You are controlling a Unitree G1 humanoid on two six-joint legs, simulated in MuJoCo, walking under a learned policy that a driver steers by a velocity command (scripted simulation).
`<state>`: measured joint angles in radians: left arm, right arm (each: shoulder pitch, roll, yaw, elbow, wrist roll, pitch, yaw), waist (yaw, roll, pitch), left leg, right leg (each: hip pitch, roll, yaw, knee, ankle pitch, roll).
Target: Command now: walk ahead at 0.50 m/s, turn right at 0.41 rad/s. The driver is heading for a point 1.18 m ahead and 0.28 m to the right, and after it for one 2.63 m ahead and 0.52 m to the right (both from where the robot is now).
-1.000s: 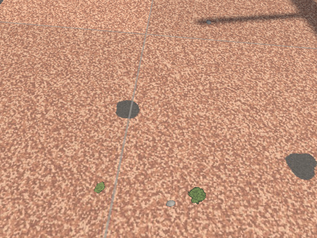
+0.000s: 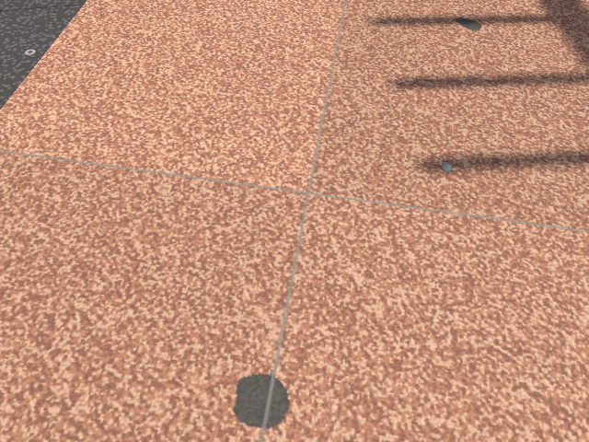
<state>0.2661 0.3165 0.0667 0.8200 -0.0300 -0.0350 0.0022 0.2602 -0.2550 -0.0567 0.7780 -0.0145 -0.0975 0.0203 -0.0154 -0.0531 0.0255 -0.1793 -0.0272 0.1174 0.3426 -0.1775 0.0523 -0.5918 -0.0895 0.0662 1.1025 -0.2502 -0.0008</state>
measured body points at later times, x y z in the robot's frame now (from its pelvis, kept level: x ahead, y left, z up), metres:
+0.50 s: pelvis +0.27 -0.08 -0.01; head +0.30 -0.09 +0.44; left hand +0.45 +0.16 -0.11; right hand +0.34 -0.38 -0.11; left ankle +0.30 +0.10 -0.66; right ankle +0.29 -0.15 -0.74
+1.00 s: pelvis +0.56 -0.10 +0.00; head +0.59 -0.10 +0.45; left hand +0.79 +0.09 -0.12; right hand +0.51 -0.38 -0.11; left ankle +0.62 -0.03 -0.74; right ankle +0.48 -0.23 -0.67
